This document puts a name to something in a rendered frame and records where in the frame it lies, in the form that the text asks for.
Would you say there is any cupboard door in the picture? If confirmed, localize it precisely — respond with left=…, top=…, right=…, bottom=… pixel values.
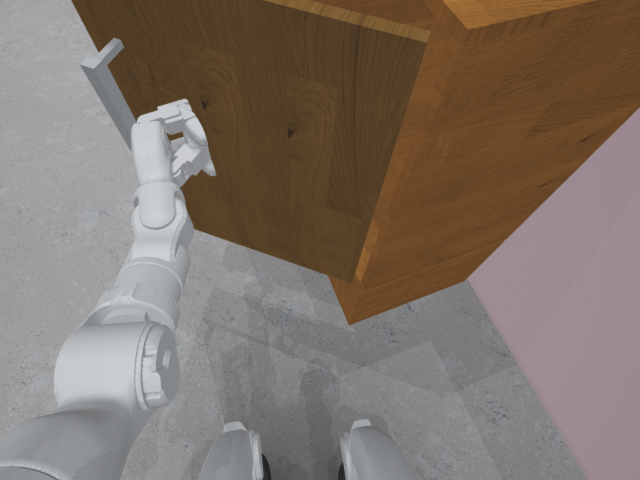
left=71, top=0, right=431, bottom=283

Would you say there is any robot right thigh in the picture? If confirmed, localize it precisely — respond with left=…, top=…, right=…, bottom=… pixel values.
left=340, top=426, right=423, bottom=480

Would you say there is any handle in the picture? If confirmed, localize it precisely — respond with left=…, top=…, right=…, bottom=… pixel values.
left=80, top=38, right=137, bottom=152

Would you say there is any robot left forearm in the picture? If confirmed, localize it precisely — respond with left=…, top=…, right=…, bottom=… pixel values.
left=54, top=181, right=194, bottom=404

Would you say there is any robot left thigh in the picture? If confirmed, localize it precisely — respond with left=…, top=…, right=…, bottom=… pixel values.
left=198, top=429, right=264, bottom=480

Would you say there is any left robot upper arm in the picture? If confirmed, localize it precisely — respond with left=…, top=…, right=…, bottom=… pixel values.
left=0, top=321, right=181, bottom=480

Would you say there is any robot thigh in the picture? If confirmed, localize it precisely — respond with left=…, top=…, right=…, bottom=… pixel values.
left=340, top=426, right=423, bottom=480
left=198, top=429, right=264, bottom=480

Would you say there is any robot left hand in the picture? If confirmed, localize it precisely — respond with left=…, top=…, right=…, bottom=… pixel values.
left=131, top=99, right=216, bottom=187

